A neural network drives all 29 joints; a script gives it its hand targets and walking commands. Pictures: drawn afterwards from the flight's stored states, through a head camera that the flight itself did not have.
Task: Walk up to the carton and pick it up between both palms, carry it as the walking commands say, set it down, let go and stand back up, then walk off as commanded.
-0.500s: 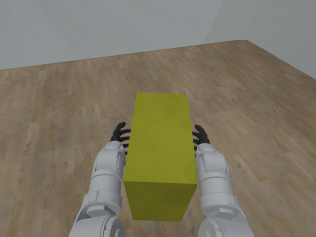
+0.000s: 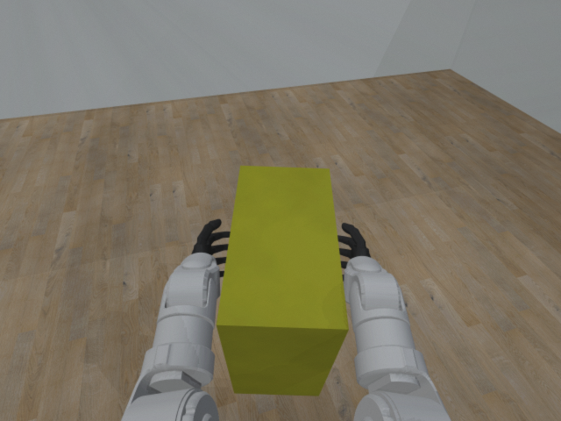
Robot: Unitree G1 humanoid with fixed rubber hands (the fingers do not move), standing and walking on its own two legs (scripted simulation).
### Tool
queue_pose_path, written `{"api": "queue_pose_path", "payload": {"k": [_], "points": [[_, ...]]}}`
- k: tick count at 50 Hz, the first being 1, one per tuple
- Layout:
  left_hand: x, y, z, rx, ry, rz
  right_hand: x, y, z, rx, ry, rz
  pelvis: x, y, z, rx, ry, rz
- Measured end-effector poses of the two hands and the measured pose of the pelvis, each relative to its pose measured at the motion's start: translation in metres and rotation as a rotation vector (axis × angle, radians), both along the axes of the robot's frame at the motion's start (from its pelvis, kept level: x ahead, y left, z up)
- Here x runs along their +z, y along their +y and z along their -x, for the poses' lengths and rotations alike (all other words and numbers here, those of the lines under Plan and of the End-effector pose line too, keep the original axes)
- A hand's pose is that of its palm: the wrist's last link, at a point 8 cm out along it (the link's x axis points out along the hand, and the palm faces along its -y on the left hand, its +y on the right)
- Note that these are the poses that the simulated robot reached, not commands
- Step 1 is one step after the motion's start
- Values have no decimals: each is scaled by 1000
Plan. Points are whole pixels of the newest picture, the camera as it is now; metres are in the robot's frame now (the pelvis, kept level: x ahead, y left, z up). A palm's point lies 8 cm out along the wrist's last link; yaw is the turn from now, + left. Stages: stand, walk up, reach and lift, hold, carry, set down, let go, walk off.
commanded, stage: reach and lift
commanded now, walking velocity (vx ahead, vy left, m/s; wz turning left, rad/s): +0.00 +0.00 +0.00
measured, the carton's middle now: (280, 283) +0.33 +0.00 -0.01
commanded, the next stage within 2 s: hold in 0.54 s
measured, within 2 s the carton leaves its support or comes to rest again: neither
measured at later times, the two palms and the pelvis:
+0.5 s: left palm (198, 271) +0.30 +0.13 +0.06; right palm (357, 274) +0.31 -0.11 +0.06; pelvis +0.00 +0.00 +0.00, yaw +0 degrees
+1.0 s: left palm (201, 275) +0.30 +0.12 +0.06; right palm (360, 277) +0.30 -0.11 +0.06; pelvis -0.01 +0.00 +0.00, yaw +0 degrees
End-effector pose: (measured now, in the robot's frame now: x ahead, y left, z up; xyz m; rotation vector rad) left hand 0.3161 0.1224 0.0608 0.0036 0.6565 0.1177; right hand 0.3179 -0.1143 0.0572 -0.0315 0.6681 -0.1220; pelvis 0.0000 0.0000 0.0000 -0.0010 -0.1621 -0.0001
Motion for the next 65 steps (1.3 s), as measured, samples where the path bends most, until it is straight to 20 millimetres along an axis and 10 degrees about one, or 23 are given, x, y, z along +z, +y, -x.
{"api": "queue_pose_path", "payload": {"k": [65], "points": [[2, 1, 17, -24, 13, -39, 2, 1, 17, 41, 12, 34, -1, 0, 6, -1, -16, -1]]}}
